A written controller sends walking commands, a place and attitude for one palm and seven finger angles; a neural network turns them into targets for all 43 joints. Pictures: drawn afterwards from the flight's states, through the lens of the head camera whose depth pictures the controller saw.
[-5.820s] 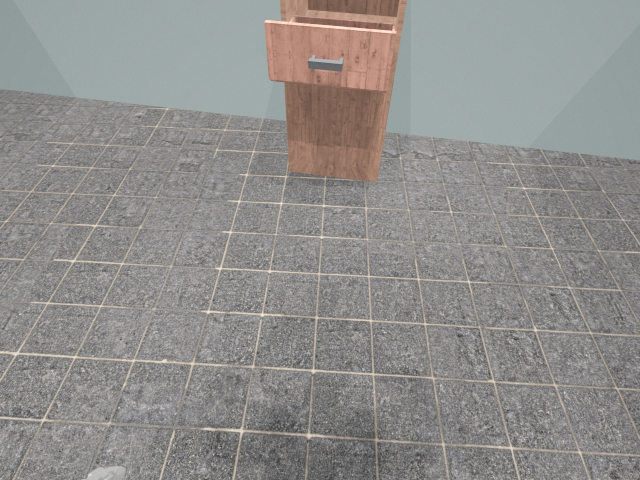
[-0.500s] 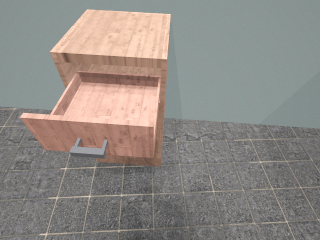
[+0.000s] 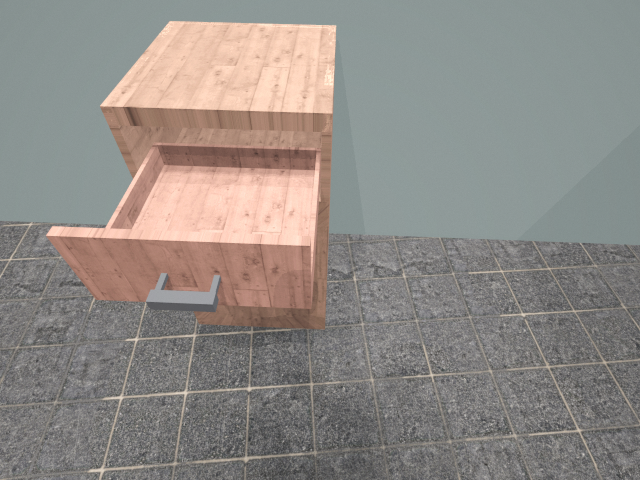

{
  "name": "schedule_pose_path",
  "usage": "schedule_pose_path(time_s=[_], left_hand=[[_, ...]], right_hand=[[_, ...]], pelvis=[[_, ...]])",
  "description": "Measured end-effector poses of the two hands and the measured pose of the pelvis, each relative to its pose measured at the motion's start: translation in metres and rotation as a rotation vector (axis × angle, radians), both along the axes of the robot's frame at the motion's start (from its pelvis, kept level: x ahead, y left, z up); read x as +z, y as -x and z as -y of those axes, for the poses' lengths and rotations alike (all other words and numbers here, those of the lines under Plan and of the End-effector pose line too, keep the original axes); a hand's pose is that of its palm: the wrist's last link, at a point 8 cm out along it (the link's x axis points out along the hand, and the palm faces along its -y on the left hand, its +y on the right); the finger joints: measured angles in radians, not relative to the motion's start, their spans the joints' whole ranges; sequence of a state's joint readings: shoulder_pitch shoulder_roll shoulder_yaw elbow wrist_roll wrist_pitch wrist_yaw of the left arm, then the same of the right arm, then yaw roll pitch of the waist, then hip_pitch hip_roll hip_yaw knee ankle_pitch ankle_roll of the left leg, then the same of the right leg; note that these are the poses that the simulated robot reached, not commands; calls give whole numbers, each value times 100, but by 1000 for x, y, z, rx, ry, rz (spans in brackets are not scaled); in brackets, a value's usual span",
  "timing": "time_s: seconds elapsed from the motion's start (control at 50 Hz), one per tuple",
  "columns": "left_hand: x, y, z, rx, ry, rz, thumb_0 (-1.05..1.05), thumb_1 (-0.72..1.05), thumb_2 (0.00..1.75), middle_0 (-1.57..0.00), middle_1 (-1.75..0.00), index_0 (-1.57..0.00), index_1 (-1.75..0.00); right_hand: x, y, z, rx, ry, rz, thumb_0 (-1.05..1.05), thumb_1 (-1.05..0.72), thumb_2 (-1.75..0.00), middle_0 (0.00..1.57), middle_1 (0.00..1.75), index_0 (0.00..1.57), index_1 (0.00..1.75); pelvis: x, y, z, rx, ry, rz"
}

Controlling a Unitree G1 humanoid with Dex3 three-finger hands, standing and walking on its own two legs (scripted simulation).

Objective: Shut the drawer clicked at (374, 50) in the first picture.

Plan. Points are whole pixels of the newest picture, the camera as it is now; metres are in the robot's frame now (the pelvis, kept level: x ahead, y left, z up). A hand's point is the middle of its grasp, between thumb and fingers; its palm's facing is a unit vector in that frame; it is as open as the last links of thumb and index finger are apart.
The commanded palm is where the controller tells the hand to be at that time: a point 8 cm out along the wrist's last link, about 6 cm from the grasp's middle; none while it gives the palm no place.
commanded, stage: look again from close up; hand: left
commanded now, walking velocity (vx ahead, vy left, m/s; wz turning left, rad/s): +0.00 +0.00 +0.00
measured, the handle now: (186, 290) +0.40 +0.25 -0.06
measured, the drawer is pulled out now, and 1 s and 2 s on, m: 0.30 0.30 0.30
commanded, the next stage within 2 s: shuffle to correct the standing spot in 0.42 s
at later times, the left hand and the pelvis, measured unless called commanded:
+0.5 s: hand out of the picture +0.02 +0.17 -0.17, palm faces +0.02 -0.98 -0.21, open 7.3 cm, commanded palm none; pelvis +0.01 +0.00 +0.00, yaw +0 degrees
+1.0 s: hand out of the picture +0.05 +0.17 -0.19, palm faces +0.08 -0.98 -0.20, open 7.4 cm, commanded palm none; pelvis +0.07 +0.00 -0.02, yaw +1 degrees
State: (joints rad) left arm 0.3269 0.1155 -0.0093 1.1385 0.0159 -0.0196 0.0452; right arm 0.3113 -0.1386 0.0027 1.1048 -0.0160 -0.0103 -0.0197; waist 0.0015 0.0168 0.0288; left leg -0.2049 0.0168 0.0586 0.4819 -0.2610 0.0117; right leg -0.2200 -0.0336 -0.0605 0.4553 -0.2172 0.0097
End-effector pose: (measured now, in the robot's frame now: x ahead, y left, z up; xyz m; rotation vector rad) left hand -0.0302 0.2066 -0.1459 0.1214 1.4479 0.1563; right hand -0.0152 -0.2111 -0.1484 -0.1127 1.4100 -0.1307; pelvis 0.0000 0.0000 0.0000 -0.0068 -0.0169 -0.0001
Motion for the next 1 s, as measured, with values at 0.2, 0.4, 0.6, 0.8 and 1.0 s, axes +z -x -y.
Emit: schedule_pose_path(time_s=[0.2, 0.4, 0.6, 0.8, 1.0], left_hand=[[5, -22, -20, -13, -47, 72, 0, 91, 90, -20, -30, -20, -30], [9, -44, -16, -30, -47, 106, 0, 91, 90, -20, -30, -20, -30], [5, -43, -5, -23, -27, 72, 0, 92, 90, -20, -30, -20, -30], [-7, -37, -2, 29, 8, 15, 0, 91, 90, -20, -30, -20, -30], [-10, -77, -14, 38, -24, 38, 0, 91, 90, -20, -30, -20, -30]], right_hand=[[-8, -12, -4, 23, -17, 55, 1, -92, -89, 20, 30, 20, 30], [-5, -18, 3, 28, -11, 43, 0, -91, -89, 20, 30, 20, 30], [-2, -21, 14, 31, 4, 11, 0, -91, -89, 20, 30, 20, 30], [-4, -30, 14, 35, 20, -37, 0, -91, -89, 20, 30, 20, 30], [-15, -48, 0, 24, 0, -68, 0, -91, -89, 20, 30, 20, 30]], pelvis=[[-3, -3, -5, 3, -12, 10], [0, -7, 1, -3, -20, 11], [0, -13, 9, -3, -18, 8], [-7, -38, 6, 7, -8, -3], [-16, -72, 0, 13, -10, -1]])
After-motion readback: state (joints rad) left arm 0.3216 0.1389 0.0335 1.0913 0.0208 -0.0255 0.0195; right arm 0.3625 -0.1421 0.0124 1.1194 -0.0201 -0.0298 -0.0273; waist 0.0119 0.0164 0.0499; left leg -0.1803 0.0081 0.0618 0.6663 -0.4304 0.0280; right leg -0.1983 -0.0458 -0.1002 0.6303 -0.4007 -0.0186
